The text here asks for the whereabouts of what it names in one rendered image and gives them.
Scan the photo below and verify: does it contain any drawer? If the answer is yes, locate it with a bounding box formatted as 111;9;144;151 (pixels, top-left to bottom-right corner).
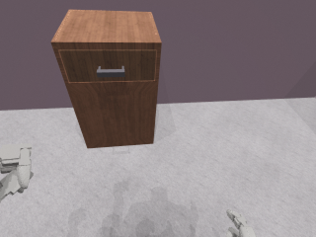
59;49;156;83

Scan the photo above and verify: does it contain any handle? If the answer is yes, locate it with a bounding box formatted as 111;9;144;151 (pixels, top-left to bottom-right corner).
97;66;125;78

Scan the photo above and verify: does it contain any cabinet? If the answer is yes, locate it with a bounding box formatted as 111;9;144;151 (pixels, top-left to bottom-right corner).
50;9;162;149

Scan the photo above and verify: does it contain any right robot hand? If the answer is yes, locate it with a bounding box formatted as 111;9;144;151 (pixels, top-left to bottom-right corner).
226;209;257;237

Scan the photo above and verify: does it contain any left robot hand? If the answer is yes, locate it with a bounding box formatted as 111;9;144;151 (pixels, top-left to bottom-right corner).
0;143;34;202

